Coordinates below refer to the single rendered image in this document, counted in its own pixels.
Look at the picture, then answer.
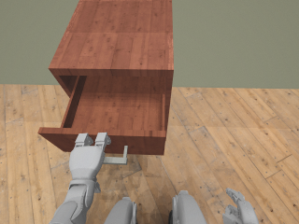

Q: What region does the cabinet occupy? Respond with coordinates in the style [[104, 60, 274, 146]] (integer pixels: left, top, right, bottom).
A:
[[49, 0, 174, 141]]

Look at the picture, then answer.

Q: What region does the robot left forearm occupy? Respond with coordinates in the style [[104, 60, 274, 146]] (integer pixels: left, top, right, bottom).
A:
[[49, 178, 96, 224]]

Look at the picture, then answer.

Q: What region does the robot left thigh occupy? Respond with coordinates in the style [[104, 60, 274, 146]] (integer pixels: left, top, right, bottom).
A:
[[104, 200, 137, 224]]

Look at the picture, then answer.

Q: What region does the right robot shin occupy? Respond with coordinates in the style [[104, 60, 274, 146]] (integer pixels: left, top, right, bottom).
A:
[[173, 190, 189, 224]]

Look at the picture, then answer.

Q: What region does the robot right hand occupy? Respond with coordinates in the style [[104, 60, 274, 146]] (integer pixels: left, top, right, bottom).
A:
[[222, 188, 260, 224]]

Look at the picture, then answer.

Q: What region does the robot left hand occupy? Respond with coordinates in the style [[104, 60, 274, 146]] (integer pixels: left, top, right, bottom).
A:
[[69, 133, 111, 193]]

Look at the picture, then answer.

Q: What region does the drawer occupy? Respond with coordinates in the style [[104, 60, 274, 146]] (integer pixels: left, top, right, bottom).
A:
[[37, 76, 166, 156]]

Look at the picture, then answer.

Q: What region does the handle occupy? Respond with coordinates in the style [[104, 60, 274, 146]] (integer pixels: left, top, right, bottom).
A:
[[87, 145, 128, 165]]

